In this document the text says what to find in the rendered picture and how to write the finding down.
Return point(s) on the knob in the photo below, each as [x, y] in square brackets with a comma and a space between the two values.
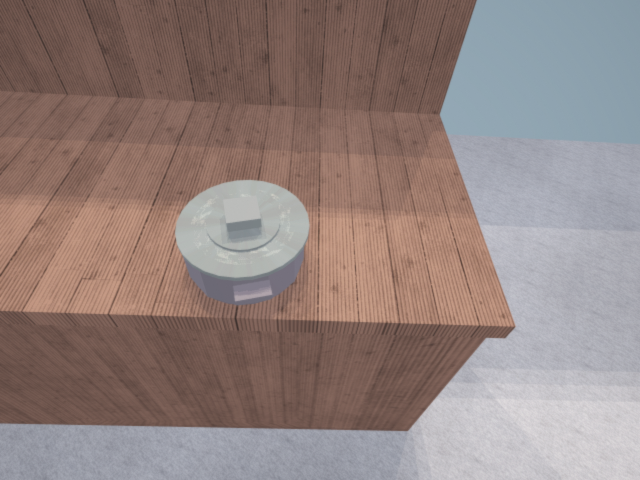
[242, 213]

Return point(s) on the lid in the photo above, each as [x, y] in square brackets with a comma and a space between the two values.
[204, 242]

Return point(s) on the table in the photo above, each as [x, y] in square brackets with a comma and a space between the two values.
[115, 114]

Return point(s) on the pot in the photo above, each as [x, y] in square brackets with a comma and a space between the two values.
[247, 291]

